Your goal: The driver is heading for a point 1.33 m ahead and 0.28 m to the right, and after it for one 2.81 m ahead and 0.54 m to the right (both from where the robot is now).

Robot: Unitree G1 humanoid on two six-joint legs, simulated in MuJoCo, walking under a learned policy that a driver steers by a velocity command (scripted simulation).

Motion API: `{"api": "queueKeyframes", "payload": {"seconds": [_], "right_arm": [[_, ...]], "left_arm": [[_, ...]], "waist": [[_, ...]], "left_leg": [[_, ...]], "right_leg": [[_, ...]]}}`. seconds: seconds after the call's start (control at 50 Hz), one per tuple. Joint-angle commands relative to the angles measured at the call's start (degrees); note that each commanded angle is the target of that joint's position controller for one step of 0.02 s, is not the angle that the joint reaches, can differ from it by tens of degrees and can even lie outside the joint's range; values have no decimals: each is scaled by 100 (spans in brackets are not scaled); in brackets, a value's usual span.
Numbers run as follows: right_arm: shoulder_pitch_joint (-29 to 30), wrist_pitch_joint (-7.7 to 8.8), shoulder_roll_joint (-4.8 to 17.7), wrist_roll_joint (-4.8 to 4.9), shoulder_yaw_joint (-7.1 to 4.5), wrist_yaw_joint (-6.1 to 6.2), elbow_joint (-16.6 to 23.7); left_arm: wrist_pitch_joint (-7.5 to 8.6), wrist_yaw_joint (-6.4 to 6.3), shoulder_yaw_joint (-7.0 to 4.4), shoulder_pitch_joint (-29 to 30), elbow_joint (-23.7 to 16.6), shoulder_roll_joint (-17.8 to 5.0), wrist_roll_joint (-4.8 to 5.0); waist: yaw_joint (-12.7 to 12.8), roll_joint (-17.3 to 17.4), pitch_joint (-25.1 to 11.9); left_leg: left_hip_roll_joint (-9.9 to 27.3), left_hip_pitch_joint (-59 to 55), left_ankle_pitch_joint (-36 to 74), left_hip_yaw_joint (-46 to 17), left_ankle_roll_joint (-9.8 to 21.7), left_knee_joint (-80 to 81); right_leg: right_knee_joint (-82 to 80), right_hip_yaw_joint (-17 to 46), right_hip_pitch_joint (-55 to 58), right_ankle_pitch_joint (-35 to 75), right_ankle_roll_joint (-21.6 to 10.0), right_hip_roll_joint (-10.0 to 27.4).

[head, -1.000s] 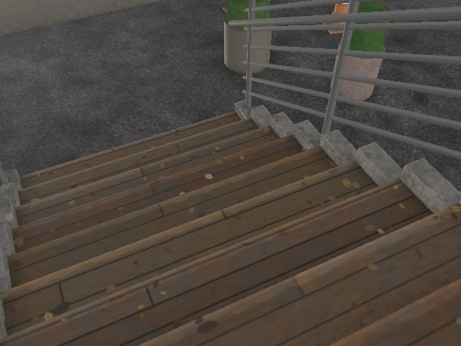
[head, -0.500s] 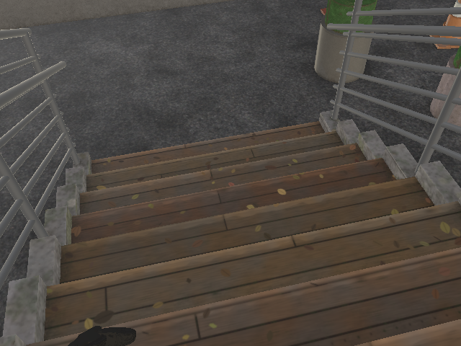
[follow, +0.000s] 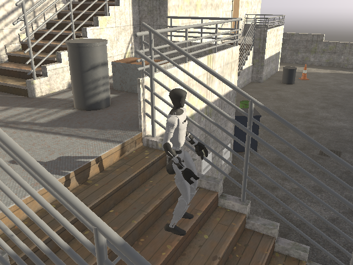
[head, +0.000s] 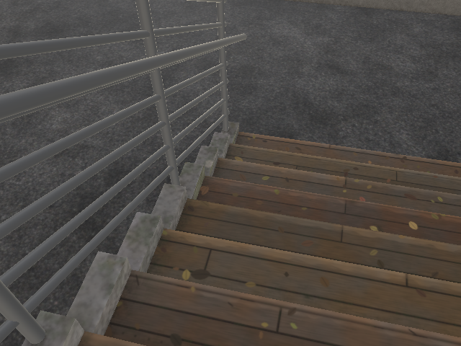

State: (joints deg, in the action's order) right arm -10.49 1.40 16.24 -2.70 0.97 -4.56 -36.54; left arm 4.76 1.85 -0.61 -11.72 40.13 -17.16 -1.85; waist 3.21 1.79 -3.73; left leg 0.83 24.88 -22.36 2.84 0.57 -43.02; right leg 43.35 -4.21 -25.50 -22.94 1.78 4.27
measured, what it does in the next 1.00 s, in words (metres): goes down: right foot, then left foot 0.16 m lower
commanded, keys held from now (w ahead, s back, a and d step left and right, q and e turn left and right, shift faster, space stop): shift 0.28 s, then w+shift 0.22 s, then shift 0.06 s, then s+shift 0.40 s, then w+shift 0.04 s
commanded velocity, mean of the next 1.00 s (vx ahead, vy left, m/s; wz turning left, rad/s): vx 0.11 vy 0.00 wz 0.06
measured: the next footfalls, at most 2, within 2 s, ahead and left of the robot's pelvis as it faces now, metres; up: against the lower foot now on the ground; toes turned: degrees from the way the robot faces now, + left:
right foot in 0.56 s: +0.05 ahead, -0.10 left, +0.00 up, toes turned -4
left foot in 1.00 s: +0.31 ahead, +0.05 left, -0.16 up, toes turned +4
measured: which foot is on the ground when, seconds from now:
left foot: down 0.00-0.56, up 0.58-0.98, down 1.00-1.00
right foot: down 0.00-0.30, up 0.32-0.54, down 0.56-1.00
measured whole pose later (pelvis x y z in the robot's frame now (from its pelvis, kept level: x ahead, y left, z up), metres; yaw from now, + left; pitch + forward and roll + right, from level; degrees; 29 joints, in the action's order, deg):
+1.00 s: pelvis +0.15 -0.02 -0.10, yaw -1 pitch -3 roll -5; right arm -11.7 0.9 13.1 -1.8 -0.6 -1.5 -49.7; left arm 0.2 -1.3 -0.4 -23.7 52.0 -12.4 -1.6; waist 3.7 5.7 2.9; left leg 1.5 16.0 26.5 0.5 1.6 -14.8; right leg 74.1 -7.1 -15.5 -49.5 -4.1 -6.9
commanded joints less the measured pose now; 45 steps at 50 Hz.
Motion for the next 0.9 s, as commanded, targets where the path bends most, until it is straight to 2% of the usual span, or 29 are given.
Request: {"api": "queueKeyframes", "payload": {"seconds": [0.02, 0.04, 0.06, 0.08, 0.1, 0.14, 0.18, 0.28, 0.32, 0.36, 0.4, 0.42, 0.48, 0.5, 0.52, 0.54, 0.56, 0.58, 0.6, 0.62, 0.64, 0.68, 0.7, 0.72, 0.74, 0.78, 0.8, 0.82, 0.9], "right_arm": [[-265, 196, 1148, -49, -475, -8, 501], [-220, 247, 690, 151, -354, -113, 300], [569, 218, 618, 339, -282, -239, 387], [904, 129, 721, 328, -313, -359, 451], [858, 92, 737, 467, -348, -463, 436], [194, 64, 780, 423, -384, -421, 265], [167, 158, 717, 255, -398, -327, 248], [61, 245, 623, 273, -410, -302, 153], [-681, 204, 1365, 105, -738, -106, -41], [-1343, 327, 1015, 9, -688, 221, -225], [-1290, 439, 314, -14, -418, 384, -161], [-1188, 11, 858, 264, -638, 380, -438], [-368, -243, 918, 321, -671, 303, -167], [-294, 106, 423, -152, -388, 287, 44], [-89, 281, 655, -326, -454, 272, 11], [88, 66, 996, 263, -672, 360, -318], [112, 25, 519, 314, -549, 375, -216], [-479, -24, -41, 137, -409, 485, -347], [-601, 439, 127, 37, -405, 176, 229], [-311, 521, 622, 112, -553, 235, -3], [-359, 162, 796, 209, -633, 602, -568], [-944, -281, 234, 166, -485, 673, -1005], [-1109, -463, 112, 178, -447, 634, -1135], [-1381, -153, -168, -131, -176, 112, -763], [-1286, -6, 19, -338, -241, -25, -829], [-426, 157, 341, -165, -279, 17, -599], [78, -25, 281, 135, -388, 390, -775], [214, -56, 175, 171, -288, 479, -674], [151, -166, -107, 291, -195, 263, -920]], "left_arm": [[86, -56, -191, -479, -408, -647, 83], [8, 7, -158, -244, -259, -505, 169], [-55, 47, -86, -428, -93, -347, 187], [-57, 140, -66, -638, 142, -324, 128], [-65, 205, -68, -600, 75, -444, 100], [-69, 284, -112, -306, 188, -726, 95], [-72, 255, -111, 94, 215, -650, 147], [-105, 185, -74, 66, 387, -527, 137], [-102, 48, -281, -117, 423, -981, -37], [4, -139, -177, -77, 448, -539, -208], [139, -231, 28, 579, 275, 44, -259], [-251, -60, -226, 543, 297, -424, 43], [-590, 143, -190, -259, 453, -244, 49], [42, 172, 1, -679, 436, 130, -441], [350, 128, -21, -1498, 735, 167, -394], [-165, -10, -283, -2584, 1263, -371, -6], [-264, -102, -408, -3226, 1314, -902, -98], [-229, -70, -258, -3006, 1082, -907, 130], [235, 281, -378, -2683, 591, -1633, -380], [305, 401, -424, -1742, 601, -1269, -312], [-47, -47, -386, -1524, 775, -879, 278], [-183, -202, -136, -821, 629, -381, 114], [-194, -210, -66, -809, 659, -281, 166], [69, 33, 57, 567, 14, -103, -303], [252, -57, -59, 389, 35, -333, -406], [398, -389, -36, -1287, 641, -388, -304], [71, -354, -94, -1992, 1220, -286, 454], [-29, -382, -53, -2030, 1139, -183, 522], [-388, -489, -109, -1419, 1095, -174, 269]], "waist": [[-327, 418, -974], [-332, -76, -521], [214, -295, -233], [349, -140, 26], [353, 39, 150], [-155, -233, 477], [-327, -207, 447], [-281, -88, 261], [-525, 273, 528], [-773, 810, 707], [-942, 685, 578], [-743, 284, 468], [-261, 780, 377], [-94, -99, 900], [315, -222, 783], [923, 516, 381], [1043, -847, 611], [239, -1277, 827], [148, -2017, 640], [-30, -1075, 1228], [-360, 474, 711], [-676, -168, 894], [-744, -499, 687], [-1340, -998, 510], [-830, -599, 394], [9, -520, 434], [138, -318, 396], [198, -321, 438], [128, -587, 740]], "left_leg": [[1774, -2319, 4455, -2625, 2127, 1547], [1452, -1394, 3072, -2135, 1467, 1695], [1059, -215, 2492, -1594, 957, 1569], [751, 471, 2229, -1278, 654, 1537], [651, 161, 1466, -1281, 369, 1719], [304, -10, -846, -987, 157, 2111], [287, -448, -826, -905, 175, 2147], [162, -967, 568, -633, 183, 2109], [406, -1176, -2082, -1025, 838, 2521], [1460, -1970, -2965, -2440, 1644, 2866], [1812, -2246, -2092, -2869, 1741, 2976], [1434, -2253, -811, -2387, 1353, 2726], [971, -637, -90, -1316, 943, 2483], [918, 634, -1449, -1166, 1401, 2032], [771, 1239, -1500, -905, 1582, 1492], [562, 1324, 253, -583, 1057, 489], [-69, 2172, 881, -116, 716, -2098], [-500, 2853, -1424, -652, 611, -3495], [-940, 3973, -1207, -1809, 402, -3986], [-460, 4709, -690, -1930, 212, -4582], [-328, 3154, -76, -1595, 175, -3089], [-297, 1313, 1071, -975, 75, -2353], [-330, 717, 1449, -716, 116, -2266], [-43, -41, 2304, -520, -304, -2967], [-30, 570, 3142, -737, -519, -2328], [78, 2660, 3195, -786, -833, -1459], [-121, 2208, 3261, -437, -412, -512], [-32, 1561, 4520, -398, -287, 483], [-165, -116, 5422, -337, -68, 2207]], "right_leg": [[447, 593, -1189, -1354, 525, -70], [523, 611, -624, -1187, 746, 135], [197, 336, 416, 30, 810, 94], [145, 225, 1028, 986, 720, -29], [-553, 393, 858, 1034, 544, 53], [-1185, 428, 705, 287, 87, -69], [-1426, 464, 582, 275, 34, -61], [-1692, 355, 937, 888, -10, -133], [-1334, 108, 386, -1213, -315, -389], [-472, -43, -687, -765, -507, -387], [204, 289, -1010, -190, -563, -226], [288, 263, -1001, -286, -578, -212], [469, -236, 752, 580, -427, -487], [655, -428, 1623, 589, -525, -766], [278, -555, 2506, 509, -484, -908], [-449, -673, 3219, 1, -449, -924], [-1422, 1109, 3755, 315, -630, 39], [-1367, 2971, 3331, 4034, -530, 1420], [-2007, 4531, 3083, 3741, -1844, 1893], [-2045, 4077, 2690, 3577, -2288, 2182], [-1676, 2690, 2398, 4735, -1589, 1839], [-1298, 1168, 1001, 6222, -1029, 948], [-1252, 843, 706, 6591, -884, 799], [-1221, 418, -846, 5492, -475, 191], [-1230, 546, -290, 4071, -593, 186], [-483, 883, 1836, 3891, -385, 371], [-462, 756, 2303, 4456, -679, 366], [-129, 696, 1916, 3730, -707, 178], [757, 672, 1001, 2271, -918, -70]]}}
